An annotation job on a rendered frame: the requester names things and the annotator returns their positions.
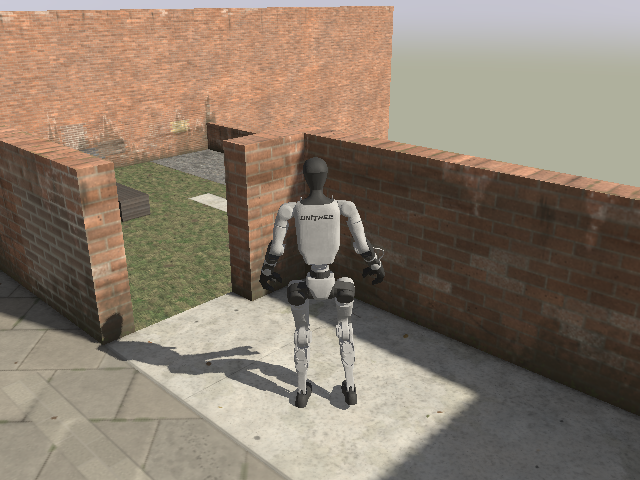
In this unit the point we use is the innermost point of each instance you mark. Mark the robot right hand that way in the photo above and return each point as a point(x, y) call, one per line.
point(380, 274)

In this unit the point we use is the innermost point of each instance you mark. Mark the humanoid robot head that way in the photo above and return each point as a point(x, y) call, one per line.
point(315, 172)

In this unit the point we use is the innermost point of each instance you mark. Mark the robot right upper arm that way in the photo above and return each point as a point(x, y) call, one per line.
point(348, 209)

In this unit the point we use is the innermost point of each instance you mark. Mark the right robot forearm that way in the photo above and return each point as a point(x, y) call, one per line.
point(371, 258)

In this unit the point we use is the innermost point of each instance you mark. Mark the left robot forearm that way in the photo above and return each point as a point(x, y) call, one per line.
point(269, 262)

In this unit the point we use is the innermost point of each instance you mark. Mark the left robot shin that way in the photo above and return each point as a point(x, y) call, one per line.
point(301, 359)

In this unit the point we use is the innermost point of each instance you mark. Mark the robot left hand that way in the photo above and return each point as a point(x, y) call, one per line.
point(263, 280)

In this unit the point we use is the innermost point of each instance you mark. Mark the robot left upper arm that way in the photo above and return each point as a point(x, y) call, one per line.
point(285, 212)

